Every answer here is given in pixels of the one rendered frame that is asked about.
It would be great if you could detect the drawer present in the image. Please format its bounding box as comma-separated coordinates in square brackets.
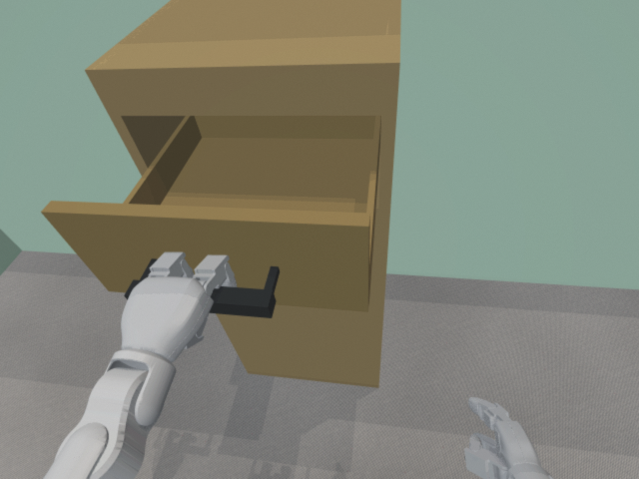
[41, 116, 381, 312]

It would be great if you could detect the robot right hand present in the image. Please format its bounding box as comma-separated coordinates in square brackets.
[464, 397, 541, 479]

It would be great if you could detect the robot left hand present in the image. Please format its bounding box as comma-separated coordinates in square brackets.
[121, 252, 237, 362]

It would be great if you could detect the handle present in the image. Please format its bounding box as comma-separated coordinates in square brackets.
[124, 258, 280, 318]

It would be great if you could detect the robot left forearm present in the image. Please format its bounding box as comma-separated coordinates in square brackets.
[43, 348, 176, 479]

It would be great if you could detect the cabinet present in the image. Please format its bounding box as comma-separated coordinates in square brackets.
[85, 0, 401, 388]

